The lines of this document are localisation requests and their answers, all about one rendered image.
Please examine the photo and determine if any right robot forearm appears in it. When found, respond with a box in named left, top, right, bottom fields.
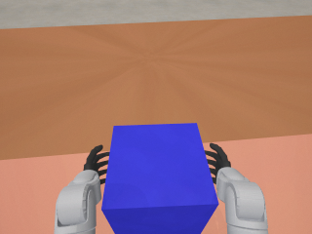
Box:
left=215, top=167, right=268, bottom=234

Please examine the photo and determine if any left robot forearm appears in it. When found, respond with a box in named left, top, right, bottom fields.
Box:
left=54, top=170, right=102, bottom=234

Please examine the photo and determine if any right robot hand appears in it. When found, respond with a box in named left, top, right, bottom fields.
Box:
left=204, top=143, right=231, bottom=184

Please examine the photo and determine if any carton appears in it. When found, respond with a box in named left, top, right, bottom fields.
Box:
left=101, top=123, right=219, bottom=234

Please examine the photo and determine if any left robot hand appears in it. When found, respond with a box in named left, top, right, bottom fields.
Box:
left=83, top=144, right=110, bottom=185

